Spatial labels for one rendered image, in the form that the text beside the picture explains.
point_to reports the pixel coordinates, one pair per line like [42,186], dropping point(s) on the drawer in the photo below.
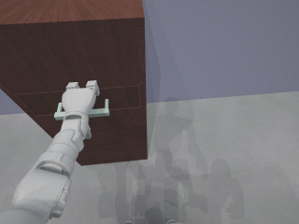
[46,102]

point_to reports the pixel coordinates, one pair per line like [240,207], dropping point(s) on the robot left forearm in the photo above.
[63,151]

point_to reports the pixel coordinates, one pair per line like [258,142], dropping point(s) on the left robot upper arm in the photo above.
[43,196]

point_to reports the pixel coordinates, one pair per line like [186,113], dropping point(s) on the cabinet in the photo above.
[46,44]

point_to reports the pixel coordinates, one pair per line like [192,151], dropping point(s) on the handle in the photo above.
[98,112]

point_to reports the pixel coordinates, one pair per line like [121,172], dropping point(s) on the left robot hand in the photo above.
[76,99]

